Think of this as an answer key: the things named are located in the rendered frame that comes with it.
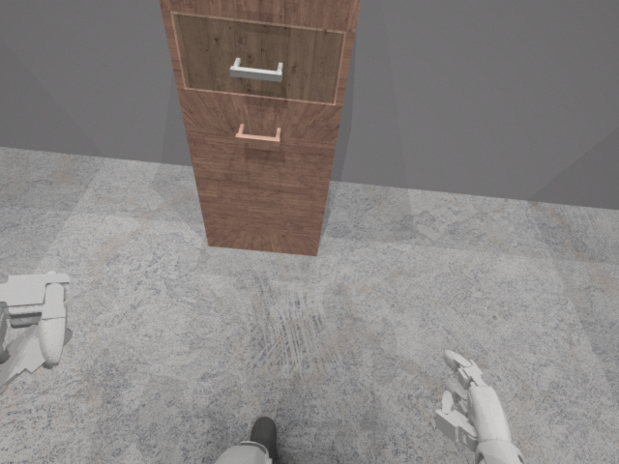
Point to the drawer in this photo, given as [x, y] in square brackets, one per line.
[209, 46]

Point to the left robot hand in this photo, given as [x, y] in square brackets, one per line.
[37, 302]

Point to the right robot forearm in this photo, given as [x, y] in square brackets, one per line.
[498, 452]

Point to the handle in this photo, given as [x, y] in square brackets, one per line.
[257, 139]
[237, 71]

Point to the left robot shin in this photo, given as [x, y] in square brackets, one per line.
[248, 443]

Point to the left robot thigh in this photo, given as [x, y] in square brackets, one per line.
[244, 455]

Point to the right robot hand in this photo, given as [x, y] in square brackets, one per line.
[480, 416]

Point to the cabinet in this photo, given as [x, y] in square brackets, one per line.
[260, 197]

